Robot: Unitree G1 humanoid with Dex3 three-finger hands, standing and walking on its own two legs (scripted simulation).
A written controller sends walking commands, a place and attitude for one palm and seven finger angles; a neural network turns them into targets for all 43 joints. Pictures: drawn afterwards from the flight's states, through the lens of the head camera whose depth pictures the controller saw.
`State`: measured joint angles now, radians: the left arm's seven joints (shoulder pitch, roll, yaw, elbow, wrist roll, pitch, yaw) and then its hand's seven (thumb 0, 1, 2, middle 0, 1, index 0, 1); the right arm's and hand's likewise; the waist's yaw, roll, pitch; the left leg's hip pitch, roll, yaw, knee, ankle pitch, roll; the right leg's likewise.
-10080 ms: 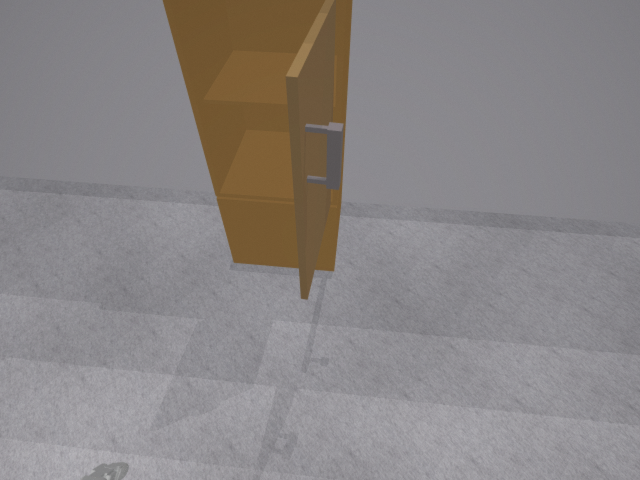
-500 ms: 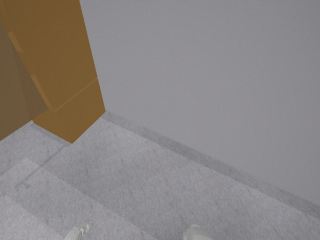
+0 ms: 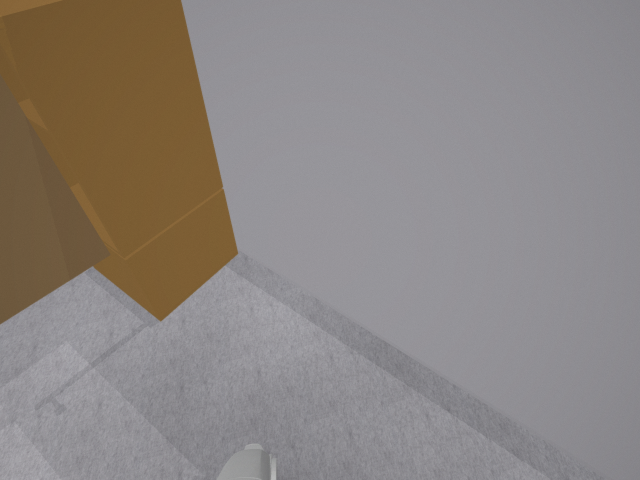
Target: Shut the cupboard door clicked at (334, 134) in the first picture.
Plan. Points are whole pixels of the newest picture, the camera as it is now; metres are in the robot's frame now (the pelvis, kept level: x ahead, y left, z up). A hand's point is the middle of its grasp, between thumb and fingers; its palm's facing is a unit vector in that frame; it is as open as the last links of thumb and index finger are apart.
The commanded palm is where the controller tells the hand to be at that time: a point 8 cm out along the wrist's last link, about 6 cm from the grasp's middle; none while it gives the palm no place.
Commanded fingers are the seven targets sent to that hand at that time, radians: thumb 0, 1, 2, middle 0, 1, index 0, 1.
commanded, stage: turn to face it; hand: left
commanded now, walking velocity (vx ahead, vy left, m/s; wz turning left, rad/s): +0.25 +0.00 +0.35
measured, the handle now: out of the picture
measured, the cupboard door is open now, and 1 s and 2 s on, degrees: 86 86 86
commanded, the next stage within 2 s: take the last steps up to it in 1.54 s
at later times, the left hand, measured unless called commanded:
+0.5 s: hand (157, 443) +0.20 +0.26 -0.16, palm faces +0.27 -0.94 -0.22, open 7.3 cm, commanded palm none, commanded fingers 0.00 0.90 0.90 -0.20 -0.30 -0.20 -0.30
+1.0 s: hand out of the picture +0.09 +0.20 -0.16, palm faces +0.52 -0.81 -0.26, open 7.3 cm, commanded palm none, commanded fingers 0.00 0.90 0.90 -0.20 -0.30 -0.20 -0.30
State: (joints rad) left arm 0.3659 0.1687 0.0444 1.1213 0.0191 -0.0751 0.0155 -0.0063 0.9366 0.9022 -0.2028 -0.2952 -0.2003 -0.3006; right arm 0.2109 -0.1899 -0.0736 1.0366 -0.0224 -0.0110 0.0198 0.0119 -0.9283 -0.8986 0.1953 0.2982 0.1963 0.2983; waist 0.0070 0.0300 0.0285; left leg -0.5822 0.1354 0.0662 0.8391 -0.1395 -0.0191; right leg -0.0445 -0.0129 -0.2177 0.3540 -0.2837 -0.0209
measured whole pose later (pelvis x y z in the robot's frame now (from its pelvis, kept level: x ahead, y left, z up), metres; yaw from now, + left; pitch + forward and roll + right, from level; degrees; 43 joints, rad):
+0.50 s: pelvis +0.13 +0.04 +0.00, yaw +12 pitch -1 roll -1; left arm 0.14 0.21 0.08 0.93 0.01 0.03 0.02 0.00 0.91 0.90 -0.20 -0.30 -0.20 -0.30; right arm 0.21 -0.18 -0.06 0.97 -0.02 0.01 0.00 0.00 -0.93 -0.90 0.20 0.30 0.20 0.30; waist -0.01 -0.01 0.04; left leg -0.28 -0.05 0.00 0.46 -0.17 0.07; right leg -0.50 -0.10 -0.01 0.98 -0.34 0.11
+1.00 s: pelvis +0.14 +0.00 +0.00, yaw +32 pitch -1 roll +2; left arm 0.23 0.19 0.04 0.91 0.02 0.02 0.02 0.00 0.91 0.90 -0.21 -0.30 -0.21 -0.30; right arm 0.19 -0.26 -0.09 0.95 -0.01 0.09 0.03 0.01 -0.91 -0.90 0.20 0.30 0.20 0.30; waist 0.00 0.00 0.10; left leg -0.40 0.04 0.03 0.93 -0.45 -0.08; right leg -0.23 -0.16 -0.23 0.52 -0.27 0.01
